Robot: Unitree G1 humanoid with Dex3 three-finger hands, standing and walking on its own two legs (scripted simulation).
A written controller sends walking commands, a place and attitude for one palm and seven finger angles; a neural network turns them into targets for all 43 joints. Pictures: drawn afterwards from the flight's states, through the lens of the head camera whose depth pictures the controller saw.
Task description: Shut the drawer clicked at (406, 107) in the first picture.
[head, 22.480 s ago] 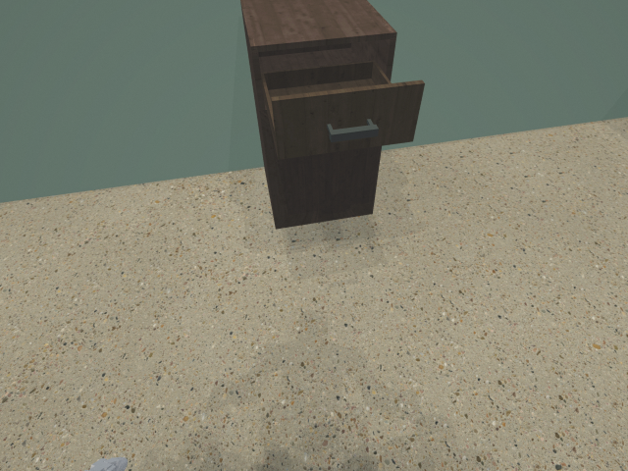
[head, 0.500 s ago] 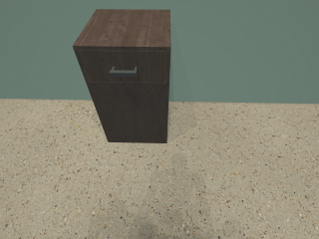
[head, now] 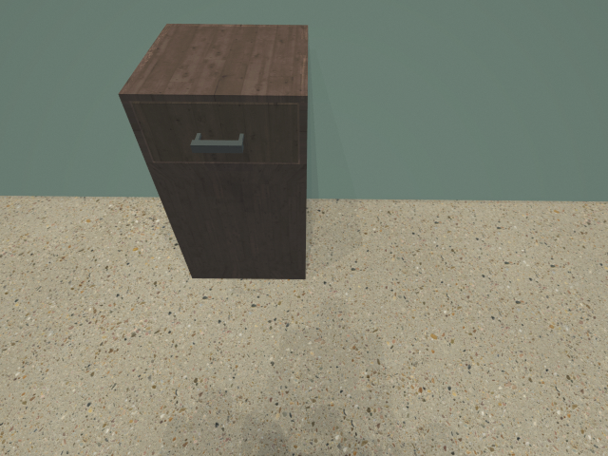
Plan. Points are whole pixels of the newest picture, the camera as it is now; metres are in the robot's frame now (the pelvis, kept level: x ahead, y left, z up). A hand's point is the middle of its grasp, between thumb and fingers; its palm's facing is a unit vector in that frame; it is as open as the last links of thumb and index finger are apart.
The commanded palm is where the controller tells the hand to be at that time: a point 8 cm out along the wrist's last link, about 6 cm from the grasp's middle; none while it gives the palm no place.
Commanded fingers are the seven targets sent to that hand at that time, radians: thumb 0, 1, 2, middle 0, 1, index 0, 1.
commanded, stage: look to check the result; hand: left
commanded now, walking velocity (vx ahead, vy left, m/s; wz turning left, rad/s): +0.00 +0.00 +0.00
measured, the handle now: (218, 141) +0.84 +0.26 -0.09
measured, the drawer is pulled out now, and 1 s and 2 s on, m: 0.00 0.00 0.00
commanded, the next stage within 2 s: stand and wait in 0.44 s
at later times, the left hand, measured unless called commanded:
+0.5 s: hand out of the picture -0.02 +0.15 -0.17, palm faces +0.06 -0.98 -0.17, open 7.4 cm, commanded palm none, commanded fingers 0.00 0.90 0.90 -0.20 -0.30 -0.20 -0.30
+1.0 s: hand out of the picture -0.01 +0.16 -0.17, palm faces +0.05 -0.98 -0.19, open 7.4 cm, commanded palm none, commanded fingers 0.00 0.90 0.90 -0.20 -0.30 -0.20 -0.30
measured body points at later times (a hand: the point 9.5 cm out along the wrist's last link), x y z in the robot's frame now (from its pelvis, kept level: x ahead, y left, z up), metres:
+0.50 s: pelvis +0.01 -0.01 +0.00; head +0.02 -0.01 +0.45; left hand -0.02 +0.20 -0.16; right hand +0.00 -0.22 -0.16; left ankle +0.07 +0.13 -0.73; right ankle -0.08 -0.08 -0.73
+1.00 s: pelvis +0.02 +0.00 +0.00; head +0.03 -0.01 +0.45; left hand -0.01 +0.21 -0.16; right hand +0.00 -0.22 -0.16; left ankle +0.07 +0.13 -0.73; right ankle -0.08 -0.08 -0.73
